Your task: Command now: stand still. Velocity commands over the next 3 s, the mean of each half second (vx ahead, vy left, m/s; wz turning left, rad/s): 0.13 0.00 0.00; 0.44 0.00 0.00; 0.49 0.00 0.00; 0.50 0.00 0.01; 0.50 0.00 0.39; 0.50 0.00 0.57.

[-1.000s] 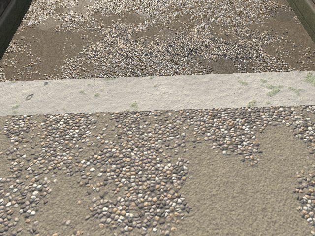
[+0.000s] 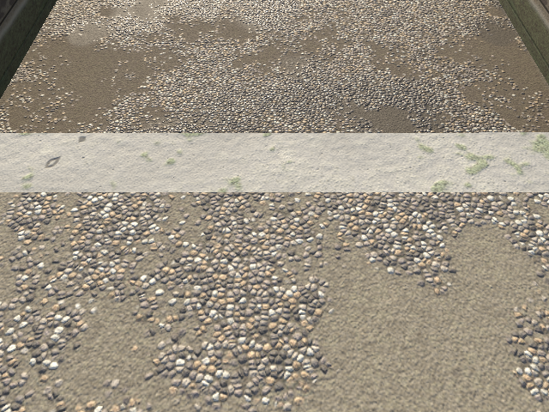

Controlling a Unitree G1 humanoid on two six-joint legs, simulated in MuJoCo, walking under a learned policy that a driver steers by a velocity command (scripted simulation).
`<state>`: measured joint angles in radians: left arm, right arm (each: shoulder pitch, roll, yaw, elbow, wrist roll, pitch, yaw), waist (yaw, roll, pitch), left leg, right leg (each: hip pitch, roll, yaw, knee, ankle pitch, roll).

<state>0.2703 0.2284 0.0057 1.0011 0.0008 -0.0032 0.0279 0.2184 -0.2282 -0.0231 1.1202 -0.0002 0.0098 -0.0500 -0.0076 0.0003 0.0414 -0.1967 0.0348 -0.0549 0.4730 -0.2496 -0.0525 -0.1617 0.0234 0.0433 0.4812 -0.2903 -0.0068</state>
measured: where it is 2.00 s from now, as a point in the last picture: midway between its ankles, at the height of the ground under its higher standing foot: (272, 292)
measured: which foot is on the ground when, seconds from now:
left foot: down 0.00-0.88, up 0.90-1.00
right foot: down 0.00-0.44, up 0.46-0.86, down 0.88-1.00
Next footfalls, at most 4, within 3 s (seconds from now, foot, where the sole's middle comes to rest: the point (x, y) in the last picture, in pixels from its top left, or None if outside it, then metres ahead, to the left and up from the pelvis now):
0.88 right None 0.42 -0.09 -0.78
1.42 left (231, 329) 0.73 0.14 -0.78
1.98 right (308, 240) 1.03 -0.08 -0.78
2.54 left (225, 186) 1.26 0.19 -0.78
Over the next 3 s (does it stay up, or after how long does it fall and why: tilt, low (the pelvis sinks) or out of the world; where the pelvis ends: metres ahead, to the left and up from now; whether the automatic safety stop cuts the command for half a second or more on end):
stays up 1.26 0.13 -0.01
